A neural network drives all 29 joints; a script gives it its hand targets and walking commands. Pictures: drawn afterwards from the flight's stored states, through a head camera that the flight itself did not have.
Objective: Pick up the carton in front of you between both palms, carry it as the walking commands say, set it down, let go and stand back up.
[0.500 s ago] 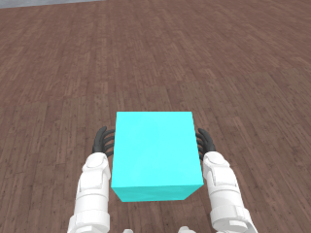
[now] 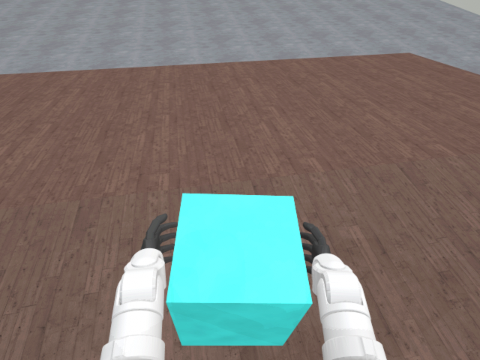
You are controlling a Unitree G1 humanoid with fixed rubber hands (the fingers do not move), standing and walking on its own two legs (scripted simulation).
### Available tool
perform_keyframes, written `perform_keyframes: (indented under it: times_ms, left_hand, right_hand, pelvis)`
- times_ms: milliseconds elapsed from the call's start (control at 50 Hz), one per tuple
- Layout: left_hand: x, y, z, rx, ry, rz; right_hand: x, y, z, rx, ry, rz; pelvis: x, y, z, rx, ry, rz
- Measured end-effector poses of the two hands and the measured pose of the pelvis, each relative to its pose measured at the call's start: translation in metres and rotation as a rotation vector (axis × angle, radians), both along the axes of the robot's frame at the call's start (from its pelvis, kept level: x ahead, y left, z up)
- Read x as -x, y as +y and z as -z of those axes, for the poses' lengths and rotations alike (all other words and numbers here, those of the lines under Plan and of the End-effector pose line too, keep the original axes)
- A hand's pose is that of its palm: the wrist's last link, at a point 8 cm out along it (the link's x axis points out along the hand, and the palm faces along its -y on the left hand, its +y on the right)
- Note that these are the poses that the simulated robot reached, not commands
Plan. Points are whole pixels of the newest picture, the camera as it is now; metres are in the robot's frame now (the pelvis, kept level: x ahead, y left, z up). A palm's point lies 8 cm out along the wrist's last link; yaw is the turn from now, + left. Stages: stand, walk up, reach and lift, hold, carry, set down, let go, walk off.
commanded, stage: reach and lift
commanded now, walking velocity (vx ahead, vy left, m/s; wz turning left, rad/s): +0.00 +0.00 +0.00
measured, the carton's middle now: (235, 273) +0.31 +0.00 -0.05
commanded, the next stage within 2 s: hold in 0.76 s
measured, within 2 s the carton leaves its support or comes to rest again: neither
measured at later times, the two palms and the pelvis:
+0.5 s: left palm (149, 246) +0.31 +0.15 +0.04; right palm (319, 251) +0.30 -0.14 +0.03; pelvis +0.01 +0.00 +0.01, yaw +0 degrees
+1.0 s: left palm (143, 242) +0.30 +0.16 +0.07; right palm (321, 246) +0.29 -0.14 +0.06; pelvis +0.01 +0.00 +0.01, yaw +0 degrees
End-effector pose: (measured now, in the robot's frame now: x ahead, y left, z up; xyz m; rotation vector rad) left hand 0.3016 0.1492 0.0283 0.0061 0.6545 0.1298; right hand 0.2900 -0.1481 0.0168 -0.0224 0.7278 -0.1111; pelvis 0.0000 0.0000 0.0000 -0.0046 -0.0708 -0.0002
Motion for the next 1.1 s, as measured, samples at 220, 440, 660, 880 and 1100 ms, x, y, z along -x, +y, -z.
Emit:
perform_keyframes:
  times_ms: [220, 440, 660, 880, 1100]
  left_hand:
    - [-0.009, -0.006, -0.016, -0.005, -0.045, 0.011]
    - [-0.007, 0.002, -0.012, -0.019, -0.012, 0.003]
    - [-0.010, 0.002, -0.019, -0.018, -0.027, 0.032]
    - [-0.005, 0.005, -0.028, -0.007, -0.049, 0.019]
    - [0.002, 0.009, -0.036, -0.009, -0.042, -0.011]
  right_hand:
    - [-0.006, -0.006, -0.014, -0.001, -0.046, 0.011]
    - [-0.011, 0.002, -0.013, 0.016, -0.014, -0.018]
    - [-0.007, 0.002, -0.022, 0.032, -0.028, -0.001]
    - [-0.004, 0.004, -0.031, 0.030, -0.051, -0.002]
    - [-0.005, 0.008, -0.039, 0.007, -0.045, -0.014]
  pelvis:
    - [-0.002, -0.004, -0.002, -0.002, -0.005, -0.002]
    - [-0.010, -0.002, -0.005, -0.001, -0.019, -0.006]
    - [-0.017, 0.005, -0.007, 0.002, -0.026, -0.003]
    - [-0.012, 0.006, -0.006, 0.001, -0.041, 0.002]
    - [-0.006, 0.003, -0.006, -0.001, -0.070, 0.000]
